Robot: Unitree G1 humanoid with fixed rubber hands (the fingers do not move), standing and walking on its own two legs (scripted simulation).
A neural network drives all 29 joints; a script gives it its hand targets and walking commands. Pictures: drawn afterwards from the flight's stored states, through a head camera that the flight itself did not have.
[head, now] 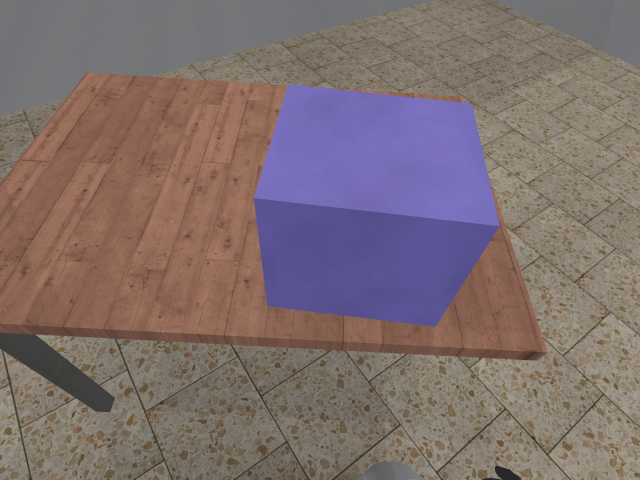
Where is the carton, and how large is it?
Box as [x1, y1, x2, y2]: [254, 84, 499, 326]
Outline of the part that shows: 288,84 254,196 267,305 435,326 499,226 471,104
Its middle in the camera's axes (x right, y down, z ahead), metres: +0.07 -0.05 +0.61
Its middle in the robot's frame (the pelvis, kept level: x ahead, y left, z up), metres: +0.49 -0.05 +0.02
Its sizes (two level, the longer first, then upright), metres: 0.277 0.241 0.255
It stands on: a table, 0.65 m high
